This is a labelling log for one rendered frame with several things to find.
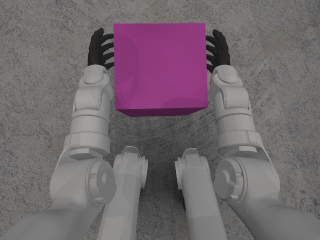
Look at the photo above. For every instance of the left robot shin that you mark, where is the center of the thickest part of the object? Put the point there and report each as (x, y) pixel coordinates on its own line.
(119, 157)

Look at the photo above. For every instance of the left robot upper arm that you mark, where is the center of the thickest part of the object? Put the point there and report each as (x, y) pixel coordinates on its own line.
(78, 190)

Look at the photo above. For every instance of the carton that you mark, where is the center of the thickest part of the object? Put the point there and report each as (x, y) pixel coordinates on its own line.
(160, 69)

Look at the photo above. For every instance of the left robot hand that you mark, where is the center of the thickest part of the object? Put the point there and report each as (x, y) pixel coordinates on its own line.
(95, 55)

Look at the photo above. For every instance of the right robot upper arm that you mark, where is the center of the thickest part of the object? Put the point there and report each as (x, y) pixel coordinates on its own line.
(251, 188)

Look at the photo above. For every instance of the right robot hand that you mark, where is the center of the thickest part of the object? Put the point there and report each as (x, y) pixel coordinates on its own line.
(220, 51)

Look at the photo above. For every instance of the robot right forearm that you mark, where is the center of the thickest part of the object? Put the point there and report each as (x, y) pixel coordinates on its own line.
(233, 116)

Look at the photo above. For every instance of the robot left forearm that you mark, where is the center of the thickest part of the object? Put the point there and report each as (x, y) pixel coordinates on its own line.
(88, 137)

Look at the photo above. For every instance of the robot left thigh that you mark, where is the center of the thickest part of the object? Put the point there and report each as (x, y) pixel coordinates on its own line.
(119, 218)

